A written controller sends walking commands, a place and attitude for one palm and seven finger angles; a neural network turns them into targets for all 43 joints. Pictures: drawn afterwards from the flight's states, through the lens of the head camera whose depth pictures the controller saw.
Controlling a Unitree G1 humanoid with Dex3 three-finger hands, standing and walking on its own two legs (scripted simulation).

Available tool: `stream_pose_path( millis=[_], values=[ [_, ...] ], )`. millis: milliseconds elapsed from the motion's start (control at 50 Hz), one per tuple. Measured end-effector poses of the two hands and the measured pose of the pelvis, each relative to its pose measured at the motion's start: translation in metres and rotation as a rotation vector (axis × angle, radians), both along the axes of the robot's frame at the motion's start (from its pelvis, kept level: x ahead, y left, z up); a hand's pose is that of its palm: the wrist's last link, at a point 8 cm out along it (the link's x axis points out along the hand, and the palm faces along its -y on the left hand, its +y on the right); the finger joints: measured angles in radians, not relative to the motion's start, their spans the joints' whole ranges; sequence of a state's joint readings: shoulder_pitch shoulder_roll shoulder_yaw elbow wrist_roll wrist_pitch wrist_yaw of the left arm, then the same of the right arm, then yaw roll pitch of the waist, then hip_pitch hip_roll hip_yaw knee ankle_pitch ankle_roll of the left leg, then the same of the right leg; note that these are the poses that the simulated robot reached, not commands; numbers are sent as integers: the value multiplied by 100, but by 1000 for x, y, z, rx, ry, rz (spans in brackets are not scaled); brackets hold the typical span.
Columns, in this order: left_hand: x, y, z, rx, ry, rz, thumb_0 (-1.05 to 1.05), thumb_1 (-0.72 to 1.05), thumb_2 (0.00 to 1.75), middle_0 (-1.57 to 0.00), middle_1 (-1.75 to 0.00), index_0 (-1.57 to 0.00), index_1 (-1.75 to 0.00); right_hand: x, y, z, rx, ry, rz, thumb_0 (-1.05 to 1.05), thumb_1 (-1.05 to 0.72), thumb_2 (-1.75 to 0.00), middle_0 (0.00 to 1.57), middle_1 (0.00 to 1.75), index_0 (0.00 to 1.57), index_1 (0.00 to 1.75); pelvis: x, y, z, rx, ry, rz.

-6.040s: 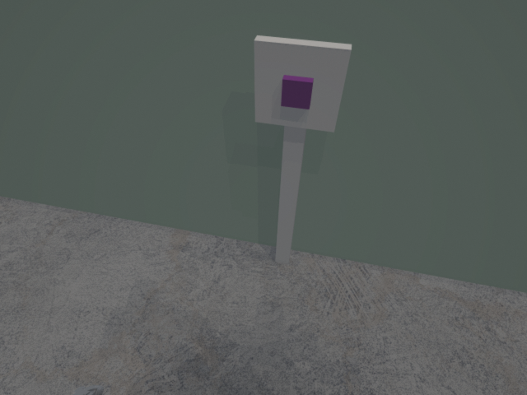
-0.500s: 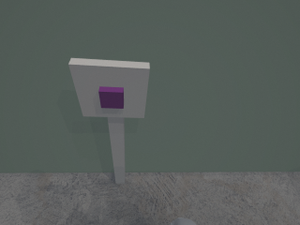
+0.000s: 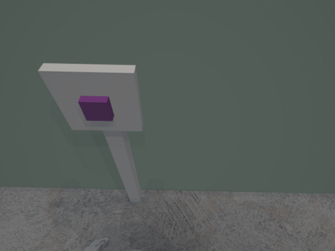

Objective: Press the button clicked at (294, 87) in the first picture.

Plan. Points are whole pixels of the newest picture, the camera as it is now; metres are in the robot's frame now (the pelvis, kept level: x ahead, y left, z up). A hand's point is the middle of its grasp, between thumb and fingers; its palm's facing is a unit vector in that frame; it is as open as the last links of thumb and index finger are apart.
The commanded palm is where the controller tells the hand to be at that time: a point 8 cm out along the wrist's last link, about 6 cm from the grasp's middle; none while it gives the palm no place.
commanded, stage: come to a stop and stand still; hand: left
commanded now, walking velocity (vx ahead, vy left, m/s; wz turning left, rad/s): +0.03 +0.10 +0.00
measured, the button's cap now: (97, 107) +0.44 +0.21 +0.09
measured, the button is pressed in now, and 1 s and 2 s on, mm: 0 0 0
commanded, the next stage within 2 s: look again from close up in 1.14 s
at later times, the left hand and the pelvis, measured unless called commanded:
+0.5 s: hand out of the picture -0.06 +0.19 -0.16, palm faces +0.02 -0.99 -0.16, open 7.4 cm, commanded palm none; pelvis -0.02 +0.03 +0.01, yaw -2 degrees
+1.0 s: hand out of the picture -0.08 +0.16 -0.17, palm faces +0.03 -0.99 -0.15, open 7.3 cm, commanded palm none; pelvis -0.08 +0.00 +0.00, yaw +0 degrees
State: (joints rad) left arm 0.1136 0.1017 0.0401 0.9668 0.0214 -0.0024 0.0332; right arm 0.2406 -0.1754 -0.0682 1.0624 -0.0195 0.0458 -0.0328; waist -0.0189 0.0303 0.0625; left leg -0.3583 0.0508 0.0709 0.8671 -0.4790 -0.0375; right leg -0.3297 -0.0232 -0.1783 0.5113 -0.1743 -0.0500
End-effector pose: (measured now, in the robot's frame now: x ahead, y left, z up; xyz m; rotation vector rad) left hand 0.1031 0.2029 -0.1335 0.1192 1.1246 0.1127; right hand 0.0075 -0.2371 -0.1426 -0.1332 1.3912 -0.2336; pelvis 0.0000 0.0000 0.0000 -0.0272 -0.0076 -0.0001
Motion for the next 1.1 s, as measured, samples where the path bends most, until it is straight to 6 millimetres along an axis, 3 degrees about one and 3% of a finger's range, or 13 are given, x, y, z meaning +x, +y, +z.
stream_pose_path(
  millis=[80,140,280,400,540,640,840,1100],
  values=[
    [-32,20,-6,11,39,37,-2,92,90,-20,-30,-21,-30,33,9,7,-5,-109,57,0,-91,-90,19,30,19,29,-12,7,-1,2,0,-2],
    [-62,39,-12,20,97,62,-1,92,90,-20,-30,-20,-30,41,23,12,-6,-173,74,0,-91,-90,19,30,19,29,-20,17,-2,13,-11,-10],
    [-127,65,-5,23,242,93,0,91,90,-20,-30,-20,-30,20,41,22,-15,-156,77,-1,-94,-90,20,30,20,30,-18,36,11,13,-17,-13],
    [-162,57,-3,10,363,75,0,91,90,-19,-30,-20,-30,-8,47,16,-3,-82,43,0,-94,-90,20,30,20,30,-18,37,12,35,0,-35],
    [-167,31,0,-4,383,40,0,91,90,-19,-30,-20,-30,-55,49,5,42,23,-17,0,-92,-90,20,30,20,30,-26,29,12,27,-10,-40],
    [-161,17,-5,7,313,9,0,91,90,-20,-30,-20,-30,-76,48,1,68,26,5,0,-91,-90,20,30,20,30,-40,21,8,15,-16,-27],
    [-167,14,-8,20,215,11,1,92,90,-20,-30,-20,-30,-92,39,-3,85,-30,21,0,-91,-90,20,30,20,29,-63,6,4,24,-42,-15],
    [-205,-1,-15,-32,256,40,0,91,90,-20,-30,-20,-30,-113,28,7,55,-1,36,0,-91,-90,19,30,20,29,-79,-1,5,17,-36,-5]
  ],
)
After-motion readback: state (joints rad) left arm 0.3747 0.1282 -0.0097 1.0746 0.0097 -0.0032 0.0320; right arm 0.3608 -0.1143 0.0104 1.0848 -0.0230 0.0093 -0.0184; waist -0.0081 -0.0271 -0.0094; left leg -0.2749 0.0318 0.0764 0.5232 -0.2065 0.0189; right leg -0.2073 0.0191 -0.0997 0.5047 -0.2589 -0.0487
